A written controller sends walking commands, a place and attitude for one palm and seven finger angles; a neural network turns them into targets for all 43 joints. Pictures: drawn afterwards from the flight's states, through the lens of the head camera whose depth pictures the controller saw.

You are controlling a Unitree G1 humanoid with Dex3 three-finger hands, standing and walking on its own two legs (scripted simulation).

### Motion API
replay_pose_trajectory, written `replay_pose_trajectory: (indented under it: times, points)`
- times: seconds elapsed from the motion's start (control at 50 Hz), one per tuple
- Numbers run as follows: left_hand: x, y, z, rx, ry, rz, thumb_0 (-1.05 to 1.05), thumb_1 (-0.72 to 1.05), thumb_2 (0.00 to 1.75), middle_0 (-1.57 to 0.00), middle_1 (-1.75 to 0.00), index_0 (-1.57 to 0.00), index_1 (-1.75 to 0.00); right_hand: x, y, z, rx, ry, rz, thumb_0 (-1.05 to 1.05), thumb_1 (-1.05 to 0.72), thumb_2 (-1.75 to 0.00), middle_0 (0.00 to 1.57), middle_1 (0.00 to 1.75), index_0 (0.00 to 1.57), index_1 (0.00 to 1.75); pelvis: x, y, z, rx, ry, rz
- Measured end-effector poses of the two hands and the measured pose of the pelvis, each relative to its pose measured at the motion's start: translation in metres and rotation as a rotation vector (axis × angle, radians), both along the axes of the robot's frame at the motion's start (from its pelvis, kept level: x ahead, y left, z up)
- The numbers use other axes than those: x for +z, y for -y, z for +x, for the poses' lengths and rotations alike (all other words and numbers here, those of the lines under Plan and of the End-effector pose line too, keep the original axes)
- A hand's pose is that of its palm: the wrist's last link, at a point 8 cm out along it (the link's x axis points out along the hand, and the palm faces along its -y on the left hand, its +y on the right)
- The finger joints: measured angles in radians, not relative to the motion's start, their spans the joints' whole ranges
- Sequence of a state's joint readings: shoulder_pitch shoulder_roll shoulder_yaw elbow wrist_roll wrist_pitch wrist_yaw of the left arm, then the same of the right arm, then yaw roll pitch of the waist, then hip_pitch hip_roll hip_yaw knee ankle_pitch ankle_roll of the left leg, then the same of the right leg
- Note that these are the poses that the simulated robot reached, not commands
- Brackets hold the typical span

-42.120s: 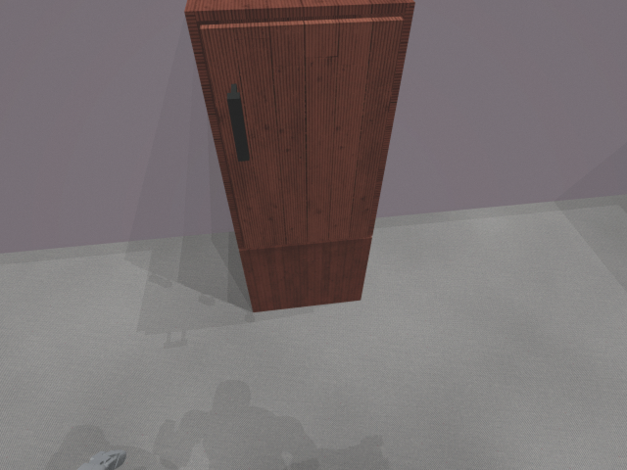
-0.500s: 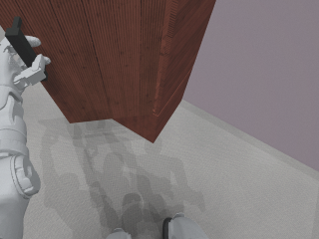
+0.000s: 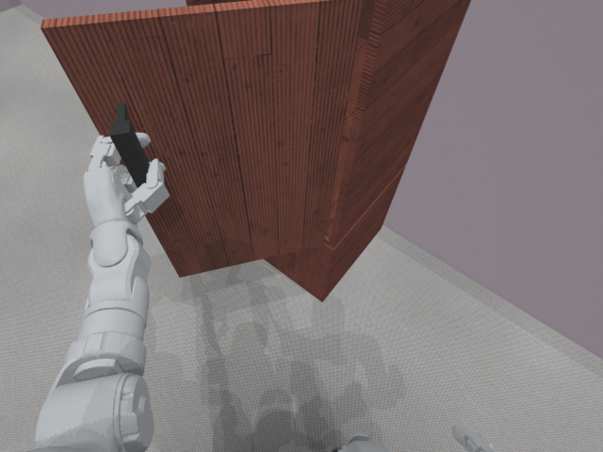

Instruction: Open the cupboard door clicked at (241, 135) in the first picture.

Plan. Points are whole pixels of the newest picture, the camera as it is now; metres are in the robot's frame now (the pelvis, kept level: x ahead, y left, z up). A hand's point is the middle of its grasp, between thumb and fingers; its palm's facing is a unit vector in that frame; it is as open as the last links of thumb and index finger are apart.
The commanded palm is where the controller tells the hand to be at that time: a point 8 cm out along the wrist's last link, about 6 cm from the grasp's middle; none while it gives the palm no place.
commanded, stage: pull the door open along its arc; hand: left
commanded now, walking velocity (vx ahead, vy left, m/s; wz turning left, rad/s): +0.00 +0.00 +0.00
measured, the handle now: (138, 156) +0.49 +0.24 +0.08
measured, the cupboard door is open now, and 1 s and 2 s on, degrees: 54 87 88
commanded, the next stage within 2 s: open thumb and fingers to let go in 0.98 s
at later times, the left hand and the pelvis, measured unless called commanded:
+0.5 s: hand (170, 194) +0.43 +0.18 +0.08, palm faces +0.50 -0.87 +0.00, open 5.9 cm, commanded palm +0.35 +0.20 +0.08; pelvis -0.01 -0.02 +0.01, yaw -1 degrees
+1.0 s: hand (244, 276) +0.31 +0.07 +0.09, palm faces +0.41 -0.91 +0.00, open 6.2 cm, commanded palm +0.24 +0.10 +0.08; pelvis +0.01 -0.02 +0.01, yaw +1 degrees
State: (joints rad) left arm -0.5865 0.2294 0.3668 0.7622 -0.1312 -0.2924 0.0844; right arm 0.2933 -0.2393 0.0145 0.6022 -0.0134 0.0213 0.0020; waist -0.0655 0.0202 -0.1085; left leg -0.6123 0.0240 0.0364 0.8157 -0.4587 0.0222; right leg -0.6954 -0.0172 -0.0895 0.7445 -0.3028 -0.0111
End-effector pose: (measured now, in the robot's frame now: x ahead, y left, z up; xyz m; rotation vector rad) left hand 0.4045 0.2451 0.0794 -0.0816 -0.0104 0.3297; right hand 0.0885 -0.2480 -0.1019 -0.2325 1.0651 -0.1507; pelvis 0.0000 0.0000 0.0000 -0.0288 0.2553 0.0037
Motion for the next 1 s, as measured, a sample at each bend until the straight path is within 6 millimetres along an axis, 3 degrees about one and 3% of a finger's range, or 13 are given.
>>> replay_pose_trajectory:
  times: [0.08, 0.14, 0.4, 0.52, 0.64, 0.88, 1.0]
  points:
    - [0.002, 0.013, 0.0, 0.172, -0.02, 0.036, 0.0, 0.69, 0.82, -0.36, -1.32, -0.36, -1.33, -0.005, -0.003, 0.008, 0.039, 0.034, 0.014, 0.0, -0.91, -0.9, 0.2, 0.3, 0.2, 0.3, -0.003, 0.004, -0.006, 0.006, -0.009, 0.006]
    - [0.002, 0.018, 0.0, 0.228, -0.026, 0.068, 0.0, 0.7, 0.83, -0.35, -1.32, -0.34, -1.33, -0.008, -0.003, 0.002, 0.036, 0.028, 0.024, 0.0, -0.91, -0.9, 0.2, 0.3, 0.2, 0.3, -0.004, 0.008, -0.009, 0.005, -0.012, 0.011]
    - [0.002, 0.021, -0.006, 0.202, -0.012, 0.091, 0.01, 0.73, 0.83, -0.35, -1.34, -0.31, -1.34, -0.013, 0.023, -0.079, -0.071, -0.167, 0.0, 0.01, -0.91, -0.9, 0.2, 0.3, 0.2, 0.3, 0.001, 0.018, -0.011, -0.006, 0.003, 0.016]
    - [0.002, 0.031, -0.028, 0.187, 0.002, 0.087, 0.01, 0.73, 0.79, -0.36, -1.35, -0.32, -1.33, -0.008, 0.03, -0.086, -0.098, -0.168, 0.005, 0.01, -0.91, -0.9, 0.2, 0.3, 0.2, 0.3, 0.006, 0.018, -0.006, -0.02, 0.024, 0.018]
    - [0.001, 0.051, -0.063, 0.159, 0.012, 0.072, 0.01, 0.72, 0.76, -0.35, -1.35, -0.33, -1.33, -0.003, 0.026, -0.048, -0.065, -0.058, 0.023, 0.01, -0.91, -0.9, 0.2, 0.3, 0.2, 0.3, 0.011, 0.017, -0.002, -0.021, 0.062, 0.02]
    - [0.006, 0.105, -0.122, 0.097, -0.026, 0.045, 0.03, 0.68, 0.73, -0.33, -1.33, -0.34, -1.33, 0.029, -0.014, 0.084, 0.107, 0.273, 0.083, 0.01, -0.91, -0.9, 0.2, 0.3, 0.2, 0.3, 0.015, 0.017, 0.004, -0.002, 0.132, 0.03]
    - [0.009, 0.132, -0.14, 0.094, -0.055, 0.061, 0.03, 0.68, 0.73, -0.31, -1.32, -0.35, -1.33, 0.042, -0.032, 0.12, 0.172, 0.34, 0.108, 0.01, -0.91, -0.9, 0.2, 0.3, 0.2, 0.3, 0.013, 0.02, 0.01, 0.015, 0.144, 0.03]
